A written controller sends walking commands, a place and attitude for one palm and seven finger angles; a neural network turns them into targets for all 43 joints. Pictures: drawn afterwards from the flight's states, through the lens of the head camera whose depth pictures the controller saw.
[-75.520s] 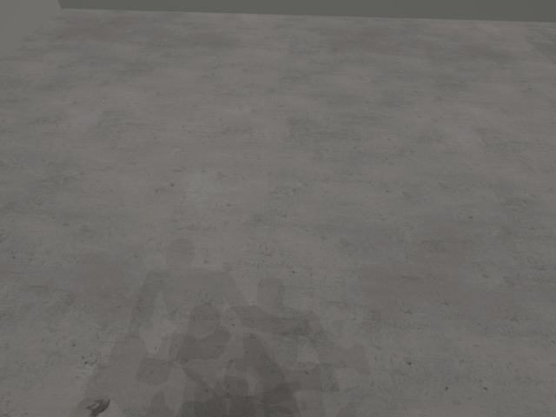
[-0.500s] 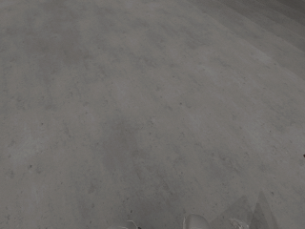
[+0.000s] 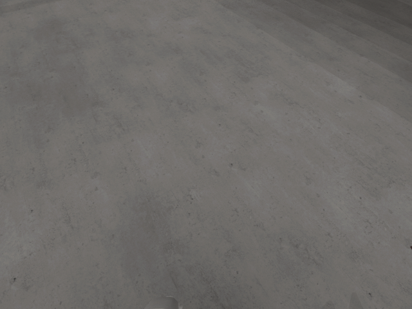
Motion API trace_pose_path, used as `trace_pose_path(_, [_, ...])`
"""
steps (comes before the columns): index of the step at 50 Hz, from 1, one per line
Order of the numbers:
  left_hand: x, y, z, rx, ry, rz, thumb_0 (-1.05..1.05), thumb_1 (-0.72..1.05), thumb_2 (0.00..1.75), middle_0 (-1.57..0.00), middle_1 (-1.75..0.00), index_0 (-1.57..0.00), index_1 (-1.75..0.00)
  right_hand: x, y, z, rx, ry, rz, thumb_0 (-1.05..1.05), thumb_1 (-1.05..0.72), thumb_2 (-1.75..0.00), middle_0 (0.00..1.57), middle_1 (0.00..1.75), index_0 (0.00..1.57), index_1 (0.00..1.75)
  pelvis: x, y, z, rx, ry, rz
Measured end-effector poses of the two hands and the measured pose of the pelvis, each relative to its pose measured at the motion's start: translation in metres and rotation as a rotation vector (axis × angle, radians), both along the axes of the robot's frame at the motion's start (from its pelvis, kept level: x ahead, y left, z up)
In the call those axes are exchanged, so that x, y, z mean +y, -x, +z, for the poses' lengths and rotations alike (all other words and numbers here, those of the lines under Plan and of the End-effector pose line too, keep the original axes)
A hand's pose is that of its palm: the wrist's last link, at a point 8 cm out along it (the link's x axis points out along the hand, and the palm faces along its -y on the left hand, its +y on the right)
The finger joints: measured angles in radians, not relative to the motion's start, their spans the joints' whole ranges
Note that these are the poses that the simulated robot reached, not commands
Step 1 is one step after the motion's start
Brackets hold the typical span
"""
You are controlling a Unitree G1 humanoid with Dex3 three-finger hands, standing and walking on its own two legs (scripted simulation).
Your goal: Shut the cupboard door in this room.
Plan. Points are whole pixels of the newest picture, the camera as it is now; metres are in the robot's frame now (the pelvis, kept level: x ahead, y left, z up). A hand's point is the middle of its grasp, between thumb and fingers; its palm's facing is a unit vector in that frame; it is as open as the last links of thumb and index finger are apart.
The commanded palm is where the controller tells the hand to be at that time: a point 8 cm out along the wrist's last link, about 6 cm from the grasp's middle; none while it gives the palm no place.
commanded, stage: turn to face it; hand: left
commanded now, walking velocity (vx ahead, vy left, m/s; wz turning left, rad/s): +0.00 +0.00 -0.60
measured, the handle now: out of the picture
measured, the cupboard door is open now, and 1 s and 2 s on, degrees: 65 65 65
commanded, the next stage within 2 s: none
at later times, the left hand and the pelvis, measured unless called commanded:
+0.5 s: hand (127, 276) +0.20 +0.20 -0.17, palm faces -0.27 -0.92 -0.26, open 7.4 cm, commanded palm none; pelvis +0.05 +0.02 -0.02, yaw -18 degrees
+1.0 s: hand (154, 238) +0.29 +0.15 -0.17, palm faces -0.55 -0.81 -0.20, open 7.4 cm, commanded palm none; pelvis +0.08 +0.04 +0.00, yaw -36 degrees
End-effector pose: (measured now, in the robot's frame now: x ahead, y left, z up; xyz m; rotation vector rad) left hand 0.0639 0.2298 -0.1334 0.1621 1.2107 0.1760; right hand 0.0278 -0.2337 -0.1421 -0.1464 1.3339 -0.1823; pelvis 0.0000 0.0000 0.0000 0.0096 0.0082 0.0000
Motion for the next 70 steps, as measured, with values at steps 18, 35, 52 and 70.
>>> trace_pose_path(18, [0.049, -0.078, -0.005, 0.063, 0.004, -0.182, 0.0, 0.91, 0.9, -0.2, -0.3, -0.2, -0.3, 0.017, -0.048, 0.021, -0.165, 0.081, -0.113, 0.01, -0.9, -0.9, 0.2, 0.3, 0.2, 0.3, 0.035, -0.039, -0.001, -0.012, 0.05, -0.23])
trace_pose_path(35, [-0.015, -0.177, 0.0, -0.022, -0.04, -0.477, 0.0, 0.91, 0.9, -0.21, -0.3, -0.2, -0.3, -0.025, 0.011, 0.009, -0.082, 0.112, -0.382, 0.01, -0.91, -0.9, 0.2, 0.3, 0.19, 0.3, 0.018, -0.059, -0.009, 0.01, 0.012, -0.432])
trace_pose_path(52, [-0.045, -0.259, -0.001, -0.021, 0.02, -0.691, 0.0, 0.91, 0.9, -0.2, -0.3, -0.2, -0.3, 0.042, 0.052, 0.023, -0.051, 0.112, -0.569, 0.01, -0.9, -0.9, 0.2, 0.3, 0.2, 0.3, 0.038, -0.084, -0.001, 0.02, 0.047, -0.651])
trace_pose_path(70, [-0.121, -0.261, 0.005, -0.024, -0.035, -0.92, 0.0, 0.91, 0.9, -0.21, -0.3, -0.21, -0.3, 0.02, 0.105, 0.006, -0.057, 0.102, -0.821, 0.01, -0.9, -0.9, 0.2, 0.3, 0.19, 0.3, 0.012, -0.079, -0.006, 0.016, -0.008, -0.866])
